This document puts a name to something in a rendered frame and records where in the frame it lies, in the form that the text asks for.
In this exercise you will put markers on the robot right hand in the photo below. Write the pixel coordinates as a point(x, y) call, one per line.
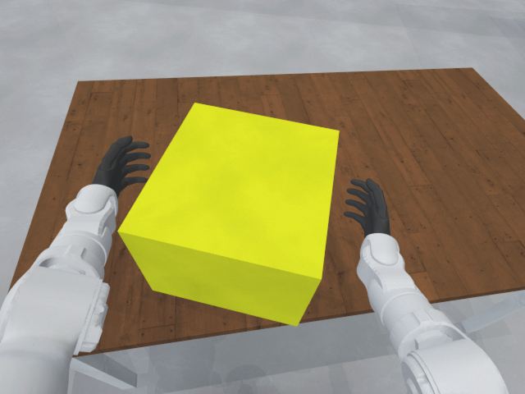
point(376, 217)

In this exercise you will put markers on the robot right upper arm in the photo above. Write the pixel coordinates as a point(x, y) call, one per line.
point(456, 367)

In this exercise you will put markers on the robot left hand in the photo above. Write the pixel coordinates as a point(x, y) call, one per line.
point(113, 168)

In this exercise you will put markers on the table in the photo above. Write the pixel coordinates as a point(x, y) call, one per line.
point(446, 149)

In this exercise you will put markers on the robot left upper arm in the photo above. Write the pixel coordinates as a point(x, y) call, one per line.
point(56, 315)

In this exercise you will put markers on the carton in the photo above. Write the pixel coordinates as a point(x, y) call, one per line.
point(236, 213)

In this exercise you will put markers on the left robot forearm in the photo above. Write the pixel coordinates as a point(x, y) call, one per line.
point(81, 246)

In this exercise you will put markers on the right robot forearm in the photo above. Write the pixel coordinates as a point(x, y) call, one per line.
point(406, 313)

